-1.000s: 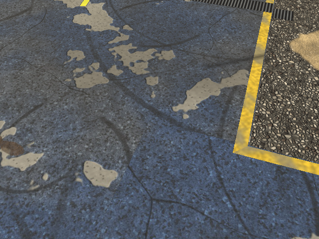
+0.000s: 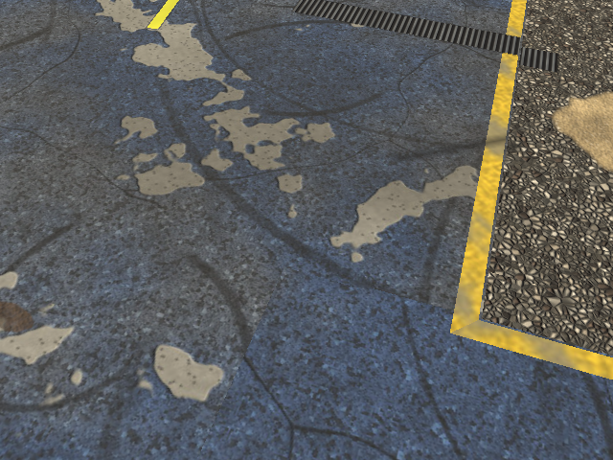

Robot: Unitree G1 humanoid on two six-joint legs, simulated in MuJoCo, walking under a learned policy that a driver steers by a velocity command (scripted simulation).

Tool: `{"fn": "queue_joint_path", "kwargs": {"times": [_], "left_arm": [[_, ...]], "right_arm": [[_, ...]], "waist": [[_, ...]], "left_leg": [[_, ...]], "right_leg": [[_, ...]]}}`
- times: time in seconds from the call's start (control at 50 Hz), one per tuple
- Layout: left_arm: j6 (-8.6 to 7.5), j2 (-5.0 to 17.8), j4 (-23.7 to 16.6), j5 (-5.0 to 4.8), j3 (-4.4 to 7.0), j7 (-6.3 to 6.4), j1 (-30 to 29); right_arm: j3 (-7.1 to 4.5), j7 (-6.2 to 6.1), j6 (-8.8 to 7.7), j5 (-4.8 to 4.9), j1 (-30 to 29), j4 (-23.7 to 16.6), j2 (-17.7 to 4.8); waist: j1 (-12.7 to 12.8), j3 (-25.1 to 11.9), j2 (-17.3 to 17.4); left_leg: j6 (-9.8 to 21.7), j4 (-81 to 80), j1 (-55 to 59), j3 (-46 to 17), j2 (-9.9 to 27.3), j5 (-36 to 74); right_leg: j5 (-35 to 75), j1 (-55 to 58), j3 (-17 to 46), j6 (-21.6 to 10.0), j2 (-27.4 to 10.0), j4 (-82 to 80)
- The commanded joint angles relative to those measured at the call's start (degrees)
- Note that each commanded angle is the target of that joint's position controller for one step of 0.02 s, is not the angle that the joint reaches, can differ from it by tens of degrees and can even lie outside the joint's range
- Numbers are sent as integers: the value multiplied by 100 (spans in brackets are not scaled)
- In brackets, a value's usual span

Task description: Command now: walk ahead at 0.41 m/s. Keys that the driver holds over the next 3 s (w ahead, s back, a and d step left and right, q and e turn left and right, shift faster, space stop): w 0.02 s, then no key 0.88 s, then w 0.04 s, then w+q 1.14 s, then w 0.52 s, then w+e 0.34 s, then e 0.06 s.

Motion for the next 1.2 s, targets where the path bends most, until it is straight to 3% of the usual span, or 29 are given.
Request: {"fn": "queue_joint_path", "kwargs": {"times": [0.02, 0.08, 0.14, 0.22, 0.28, 0.3, 0.32, 0.34, 0.36, 0.38, 0.4, 0.44, 0.48, 0.54, 0.58, 0.6, 0.62, 0.66, 0.74, 0.9, 0.92, 0.96, 1.02, 1.06, 1.12, 1.14, 1.16, 1.18, 1.2], "left_arm": [[-41, 347, -355, 58, 134, -71, -275], [35, 128, -629, 107, 74, -53, -888], [49, -5, -821, 110, -20, -77, -1492], [75, 243, -863, 101, 10, -146, -1575], [1, 700, -481, 223, 212, -146, -526], [-3, 1012, -362, 303, 279, -110, -40], [76, 1139, -287, 393, 249, -88, 213], [115, 627, -251, 309, 105, -130, 273], [110, 570, -341, 191, 63, -156, -330], [116, 441, -458, 189, 9, -139, -911], [117, 319, -501, 234, -56, -134, -1271], [160, 422, -475, 340, -34, -114, -1564], [196, 454, -416, 396, -28, -60, -1447], [274, 539, -370, 239, -19, 23, -1482], [321, 370, -215, 201, -73, 40, -1243], [353, 367, -163, 230, -74, 50, -1137], [393, 342, -192, 236, -52, 81, -1006], [390, 337, -104, 278, -53, 126, -898], [375, 326, 94, 251, -48, 120, -704], [422, 335, 293, 197, -40, 106, -697], [440, 280, 378, 194, -52, 110, -591], [466, 342, 421, 155, -10, 123, -595], [236, 246, 231, 140, -7, 86, -970], [-6, 198, 162, 94, -14, 3, -984], [-181, 475, 544, 60, 130, -59, 207], [-194, 1015, 699, 78, 301, -29, 871], [-192, 1376, 777, 151, 381, -42, 1428], [-215, 732, 717, 236, 181, -22, 1163], [-227, 485, 557, 217, 103, -22, 782]], "right_arm": [[-2, -49, -18, -38, 301, -165, -554], [7, -186, 85, -93, 308, -208, -796], [13, -272, 193, -111, 373, -237, -880], [-7, -292, 259, -17, 384, -164, -867], [-35, -294, 313, -1, 102, -238, -866], [1, -272, 299, -108, 342, -279, -789], [186, -219, 292, -177, 1256, -145, -145], [163, -192, 306, -23, 1190, -45, -238], [59, -199, 347, 91, 730, -176, -602], [27, -258, 412, 115, 298, -281, -633], [-7, -326, 503, 70, 130, -291, -612], [-10, -422, 649, -13, 169, -301, -481], [14, -478, 689, -47, 183, -268, -372], [8, -431, 743, -98, 211, -186, -376], [2, -383, 766, -233, 53, -247, -463], [-11, -396, 757, -227, -94, -351, -649], [-67, -398, 705, -137, -289, -305, -916], [-8, -384, 537, -126, -561, -317, -623], [-1, -356, 375, -69, -459, -264, -545], [12, -343, 432, -48, -235, -205, -547], [15, -343, 446, -40, -102, -137, -507], [-51, -348, 484, 42, -73, -138, -666], [-168, -335, 382, 171, 109, -252, -989], [-211, -328, 261, 166, 37, -324, -1003], [-205, -289, 219, 198, -814, -747, -819], [-123, -286, 168, 199, -1115, -1021, -444], [-85, -293, 84, 137, -997, -1202, -275], [-190, -262, 47, 201, -751, -1064, -586], [-210, -216, 59, 281, -551, -986, -561]], "waist": [[-1, 395, 578], [18, 550, 429], [-115, 446, 642], [31, 271, 768], [649, -334, 563], [701, -904, 98], [296, -1859, -1107], [422, -2341, -959], [322, -1530, -575], [196, -892, -307], [73, -478, -150], [-151, -225, -412], [-142, -373, -513], [-244, -523, -439], [-210, -178, -271], [-89, 159, -48], [188, 392, 658], [272, 360, 867], [232, 107, 452], [139, -189, 174], [127, -313, 192], [135, 7, 412], [22, 799, 941], [137, 914, 1061], [832, 439, 663], [1053, 263, -452], [1098, -125, -1556], [788, 39, -650], [536, 213, -313]], "left_leg": [[665, -1477, 765, -1467, 1392, 1258], [688, -1371, 487, -900, 1316, 3325], [519, -1200, 59, -386, 1030, 3918], [481, -755, 419, -486, 1302, 4211], [196, 619, 669, -463, 1063, 4584], [-33, 1622, 43, -323, 745, 3287], [-380, 3515, -1411, -216, 62, -634], [-508, 4418, -1516, -854, -130, -2476], [-520, 4714, -1735, -955, 117, -2378], [-536, 4617, -1881, -797, 317, -2090], [-582, 4240, -1735, -746, 468, -1858], [-615, 3209, -1035, -617, 555, -1518], [-618, 2425, -674, -490, 490, -1373], [-476, 1187, 98, -289, 400, 128], [-261, 616, 258, -383, 482, 389], [-110, 126, -189, -681, 749, -123], [15, -72, -1178, -738, 699, -1247], [-121, -467, -1709, -778, 683, -1397], [-238, -236, -1148, -671, 606, -197], [-180, 25, -644, -529, 533, 1095], [-151, -36, -566, -489, 494, 597], [146, -206, -846, -762, 566, -1108], [875, -951, -746, -2413, 1481, -2580], [1081, -869, -403, -3011, 1830, -1625], [563, 164, -1317, -2085, 1084, -116], [90, 1761, -2500, -1017, 185, 106], [-170, 3557, -3543, -717, -242, -1444], [-78, 4543, -3921, -1319, 40, -1647], [41, 4830, -4025, -1430, 262, -1126]], "right_leg": [[623, -1497, 70, 54, -474, -288], [892, -1470, -179, 372, -340, -1266], [1579, -621, -455, 451, -28, -2583], [1849, -128, -237, 212, 102, -3201], [2483, 1189, -288, -161, 326, -3957], [4695, 2409, 312, -377, -334, -3687], [6284, 4153, 1874, -1472, -1794, -3392], [5396, 3866, 2657, -1823, -2052, -3939], [3986, 2892, 2227, -1576, -1803, -4293], [2914, 2137, 1808, -1292, -1538, -4575], [2240, 1350, 1447, -1098, -1341, -4846], [1305, 383, 964, -828, -934, -5121], [1093, 280, 841, -881, -858, -5157], [-453, -2, 752, -715, -764, -5226], [-1628, -363, 614, -231, -510, -5252], [-1697, -289, 442, 14, -316, -5084], [-1093, 374, 56, 179, 19, -4867], [-55, 1275, -25, 192, 88, -4332], [754, 1334, -25, 29, 37, -4176], [1907, 1572, -34, 46, 3, -3951], [1409, 1628, -130, 45, 85, -3906], [-424, 1309, -436, 41, 355, -3542], [-880, -14, -557, 38, 452, -2761], [-509, -314, -303, -70, 277, -2823], [20, 1687, 58, -160, 81, -3948], [-268, 2926, 1272, -452, -666, -4587], [315, 3828, 3220, -1062, -1919, -5190], [852, 3683, 3171, -1101, -2170, -5035], [1132, 3469, 2492, -889, -2009, -5001]]}}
